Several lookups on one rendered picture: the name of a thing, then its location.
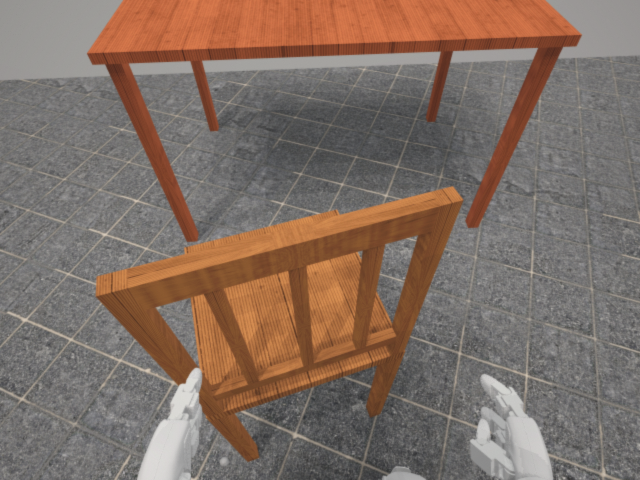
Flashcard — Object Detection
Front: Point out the right robot shin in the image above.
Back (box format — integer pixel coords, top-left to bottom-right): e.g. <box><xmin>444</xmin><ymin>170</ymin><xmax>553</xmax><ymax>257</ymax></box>
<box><xmin>390</xmin><ymin>466</ymin><xmax>411</xmax><ymax>474</ymax></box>

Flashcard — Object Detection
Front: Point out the left robot hand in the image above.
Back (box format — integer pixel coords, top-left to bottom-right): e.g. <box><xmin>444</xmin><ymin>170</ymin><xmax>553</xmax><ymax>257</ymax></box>
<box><xmin>137</xmin><ymin>368</ymin><xmax>202</xmax><ymax>480</ymax></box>

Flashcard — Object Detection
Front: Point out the chair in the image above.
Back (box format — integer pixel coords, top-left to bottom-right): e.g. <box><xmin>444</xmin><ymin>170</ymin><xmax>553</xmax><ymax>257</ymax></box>
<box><xmin>96</xmin><ymin>186</ymin><xmax>463</xmax><ymax>462</ymax></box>

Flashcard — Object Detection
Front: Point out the table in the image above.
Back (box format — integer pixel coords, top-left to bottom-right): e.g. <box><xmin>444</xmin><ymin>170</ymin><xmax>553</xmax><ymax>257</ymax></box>
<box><xmin>87</xmin><ymin>0</ymin><xmax>582</xmax><ymax>242</ymax></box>

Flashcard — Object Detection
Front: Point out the right robot hand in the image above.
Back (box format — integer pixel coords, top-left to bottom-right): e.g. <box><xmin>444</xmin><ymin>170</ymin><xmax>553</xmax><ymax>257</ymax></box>
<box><xmin>470</xmin><ymin>374</ymin><xmax>553</xmax><ymax>480</ymax></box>

